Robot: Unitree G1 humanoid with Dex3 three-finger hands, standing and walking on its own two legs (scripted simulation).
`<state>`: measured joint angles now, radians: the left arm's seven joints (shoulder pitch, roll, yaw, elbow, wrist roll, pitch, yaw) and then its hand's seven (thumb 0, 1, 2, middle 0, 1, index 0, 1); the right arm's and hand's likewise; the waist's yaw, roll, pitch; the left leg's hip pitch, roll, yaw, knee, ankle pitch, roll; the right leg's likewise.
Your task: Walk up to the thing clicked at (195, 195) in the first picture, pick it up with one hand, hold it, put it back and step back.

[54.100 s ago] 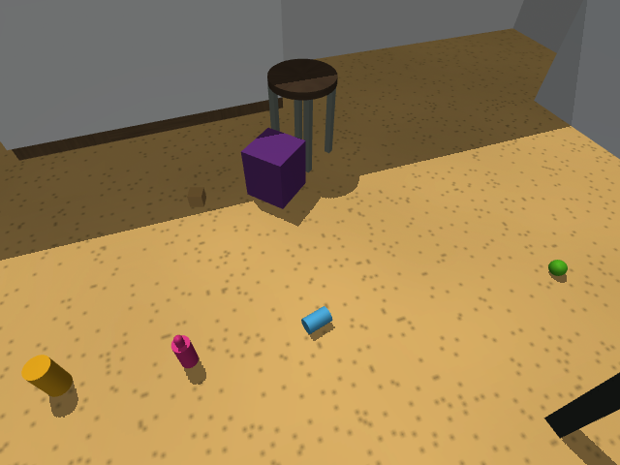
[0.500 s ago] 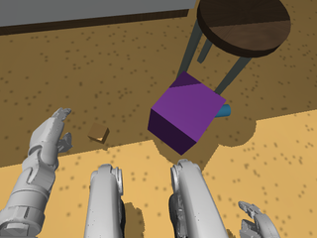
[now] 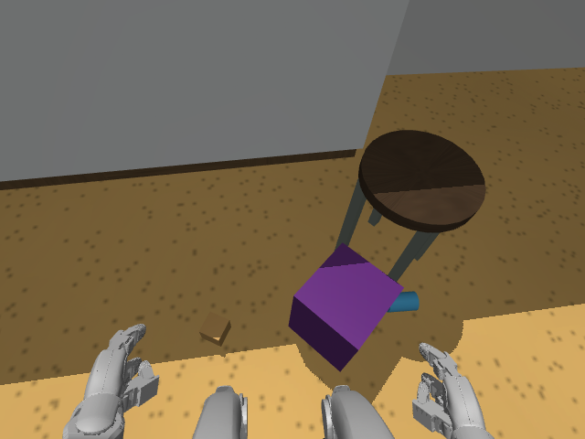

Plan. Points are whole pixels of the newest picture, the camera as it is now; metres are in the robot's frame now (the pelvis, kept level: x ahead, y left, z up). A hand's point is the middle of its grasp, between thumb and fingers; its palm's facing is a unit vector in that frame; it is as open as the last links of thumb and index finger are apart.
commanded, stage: home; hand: left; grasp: from above
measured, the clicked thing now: (215, 329) +0.46 +0.17 -0.61
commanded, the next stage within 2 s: none
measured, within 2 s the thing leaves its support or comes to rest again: neither
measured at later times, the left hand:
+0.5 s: hand (128, 403) +0.19 +0.18 +0.02, palm faces +0.08 -0.98 -0.20, open 7.4 cm
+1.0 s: hand (126, 404) +0.19 +0.18 +0.02, palm faces +0.07 -0.98 -0.20, open 7.4 cm
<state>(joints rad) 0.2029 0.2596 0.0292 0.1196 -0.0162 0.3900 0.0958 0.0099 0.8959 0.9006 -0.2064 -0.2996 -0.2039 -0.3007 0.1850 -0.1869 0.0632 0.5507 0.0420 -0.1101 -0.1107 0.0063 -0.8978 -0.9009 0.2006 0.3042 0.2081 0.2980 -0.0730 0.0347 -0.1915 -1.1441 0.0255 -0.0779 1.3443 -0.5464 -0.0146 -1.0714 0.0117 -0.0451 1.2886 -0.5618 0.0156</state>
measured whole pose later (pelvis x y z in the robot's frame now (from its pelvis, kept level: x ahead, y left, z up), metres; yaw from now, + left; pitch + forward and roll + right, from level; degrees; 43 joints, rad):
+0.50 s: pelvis +0.04 +0.00 +0.07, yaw +2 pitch +11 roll -2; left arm 0.51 0.22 0.03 -0.13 -0.06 0.46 0.02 0.01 0.90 0.90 -0.20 -0.30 -0.20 -0.30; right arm 0.28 -0.23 0.03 0.50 0.01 -0.21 -0.18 0.01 -0.90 -0.90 0.20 0.30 0.21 0.30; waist -0.04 0.04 -0.18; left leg -0.71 0.02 -0.07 1.01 -0.48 -0.02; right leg -0.64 0.00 -0.05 0.95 -0.50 0.01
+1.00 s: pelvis +0.04 +0.00 +0.07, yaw +1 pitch +10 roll -3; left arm 0.50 0.23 0.03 -0.13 -0.06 0.46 0.02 0.01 0.90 0.90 -0.20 -0.30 -0.20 -0.30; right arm 0.30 -0.21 0.03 0.53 0.01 -0.22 -0.18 0.01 -0.90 -0.90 0.20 0.30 0.21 0.30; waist -0.04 0.04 -0.16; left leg -0.71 0.02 -0.06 1.01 -0.48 -0.01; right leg -0.64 0.00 -0.04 0.95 -0.49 0.02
